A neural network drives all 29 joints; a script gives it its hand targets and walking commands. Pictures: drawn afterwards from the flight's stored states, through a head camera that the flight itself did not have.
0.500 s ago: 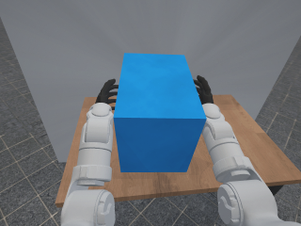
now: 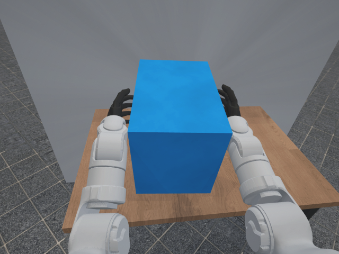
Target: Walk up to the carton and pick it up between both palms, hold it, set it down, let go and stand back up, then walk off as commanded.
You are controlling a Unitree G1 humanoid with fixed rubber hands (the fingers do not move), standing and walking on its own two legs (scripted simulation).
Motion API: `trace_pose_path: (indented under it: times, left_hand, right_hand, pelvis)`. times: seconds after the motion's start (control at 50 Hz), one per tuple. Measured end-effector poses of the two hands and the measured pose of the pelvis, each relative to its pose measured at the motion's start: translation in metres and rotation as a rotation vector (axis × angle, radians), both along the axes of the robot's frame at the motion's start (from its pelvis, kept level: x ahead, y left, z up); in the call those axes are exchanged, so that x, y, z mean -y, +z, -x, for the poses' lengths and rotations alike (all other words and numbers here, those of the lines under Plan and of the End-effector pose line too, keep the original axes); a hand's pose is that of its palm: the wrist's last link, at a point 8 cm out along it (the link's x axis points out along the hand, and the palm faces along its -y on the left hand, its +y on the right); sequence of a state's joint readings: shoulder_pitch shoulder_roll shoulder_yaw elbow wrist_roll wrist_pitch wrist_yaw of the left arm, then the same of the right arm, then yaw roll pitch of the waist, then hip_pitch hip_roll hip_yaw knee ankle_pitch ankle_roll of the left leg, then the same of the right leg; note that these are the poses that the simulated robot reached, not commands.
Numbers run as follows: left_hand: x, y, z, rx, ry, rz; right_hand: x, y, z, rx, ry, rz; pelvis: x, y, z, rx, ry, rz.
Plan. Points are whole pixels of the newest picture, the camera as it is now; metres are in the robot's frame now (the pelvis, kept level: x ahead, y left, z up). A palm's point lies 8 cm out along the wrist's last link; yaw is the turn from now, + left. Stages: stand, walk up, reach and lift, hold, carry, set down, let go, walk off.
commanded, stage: hold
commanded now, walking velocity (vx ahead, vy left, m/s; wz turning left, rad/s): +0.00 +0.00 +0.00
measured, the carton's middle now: (173, 123) +0.39 +0.02 +0.17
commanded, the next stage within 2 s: set down in 0.22 s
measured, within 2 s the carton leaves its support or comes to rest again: neither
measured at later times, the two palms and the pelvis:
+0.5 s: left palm (117, 112) +0.37 +0.15 +0.21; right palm (233, 106) +0.38 -0.12 +0.23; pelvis +0.00 +0.00 +0.00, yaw +0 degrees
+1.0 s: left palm (125, 129) +0.39 +0.14 +0.14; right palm (228, 125) +0.40 -0.13 +0.16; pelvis +0.03 -0.01 +0.00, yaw +0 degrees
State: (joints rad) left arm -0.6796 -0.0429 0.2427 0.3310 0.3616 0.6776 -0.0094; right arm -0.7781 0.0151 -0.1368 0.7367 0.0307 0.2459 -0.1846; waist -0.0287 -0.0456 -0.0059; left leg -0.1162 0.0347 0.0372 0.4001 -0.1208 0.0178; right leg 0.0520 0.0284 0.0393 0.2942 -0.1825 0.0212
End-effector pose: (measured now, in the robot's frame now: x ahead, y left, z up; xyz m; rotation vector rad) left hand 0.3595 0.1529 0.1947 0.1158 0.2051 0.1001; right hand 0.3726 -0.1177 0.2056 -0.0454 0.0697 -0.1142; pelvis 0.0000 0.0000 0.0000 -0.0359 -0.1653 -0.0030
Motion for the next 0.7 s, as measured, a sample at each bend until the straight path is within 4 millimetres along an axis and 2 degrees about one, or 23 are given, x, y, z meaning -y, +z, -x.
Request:
trace_pose_path:
  times: [0.26, 0.42, 0.52, 0.6, 0.7]
  left_hand:
    - [0.000, 0.000, 0.000, 0.001, 0.000, 0.001]
    - [0.000, 0.013, 0.000, 0.048, 0.004, -0.007]
    - [0.003, 0.015, -0.008, 0.071, -0.027, -0.044]
    - [0.005, 0.004, -0.016, 0.056, -0.051, -0.056]
    - [0.009, -0.019, -0.025, 0.029, -0.064, -0.057]
  right_hand:
    - [0.000, 0.000, 0.000, 0.001, 0.000, -0.003]
    - [-0.001, 0.020, -0.003, 0.051, 0.009, -0.021]
    - [0.003, 0.026, -0.007, 0.094, 0.008, -0.077]
    - [0.006, 0.016, -0.012, 0.102, 0.002, -0.090]
    - [0.010, -0.013, -0.018, 0.081, -0.013, -0.105]
  pelvis:
    - [0.000, 0.000, 0.000, 0.000, 0.000, 0.000]
    - [0.001, 0.000, -0.001, -0.002, 0.000, -0.001]
    - [0.001, 0.000, -0.004, -0.006, 0.001, -0.003]
    - [0.003, 0.001, -0.008, -0.011, 0.002, -0.007]
    - [0.005, 0.001, -0.014, -0.018, 0.002, -0.010]
